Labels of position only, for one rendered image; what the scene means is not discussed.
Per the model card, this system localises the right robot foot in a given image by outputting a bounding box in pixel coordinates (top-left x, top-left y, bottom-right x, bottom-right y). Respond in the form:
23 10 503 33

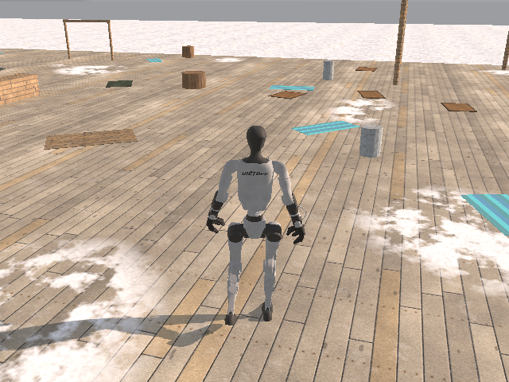
262 302 273 322

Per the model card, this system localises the left robot forearm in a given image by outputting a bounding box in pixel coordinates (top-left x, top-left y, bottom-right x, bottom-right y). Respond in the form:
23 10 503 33
208 190 223 220

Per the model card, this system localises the right robot shin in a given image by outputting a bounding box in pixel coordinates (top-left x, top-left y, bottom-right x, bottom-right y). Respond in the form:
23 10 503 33
264 260 276 311

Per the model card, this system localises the right robot forearm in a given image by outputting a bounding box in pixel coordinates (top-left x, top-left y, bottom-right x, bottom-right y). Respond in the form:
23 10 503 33
286 193 303 228

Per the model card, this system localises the robot left hand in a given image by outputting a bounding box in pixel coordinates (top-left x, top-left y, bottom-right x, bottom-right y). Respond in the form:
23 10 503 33
206 217 225 233

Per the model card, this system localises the right robot upper arm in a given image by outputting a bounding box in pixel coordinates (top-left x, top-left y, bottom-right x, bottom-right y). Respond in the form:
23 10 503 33
272 160 294 205

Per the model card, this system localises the left robot upper arm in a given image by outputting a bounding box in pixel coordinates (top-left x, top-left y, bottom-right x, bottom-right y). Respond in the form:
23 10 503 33
216 160 239 203

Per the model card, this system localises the robot right hand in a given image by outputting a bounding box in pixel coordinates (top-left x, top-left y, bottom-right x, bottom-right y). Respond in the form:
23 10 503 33
286 225 305 244

